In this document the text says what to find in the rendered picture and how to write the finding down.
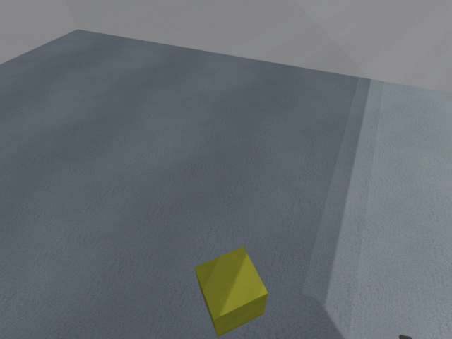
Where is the carton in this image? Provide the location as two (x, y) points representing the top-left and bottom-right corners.
(194, 246), (268, 337)

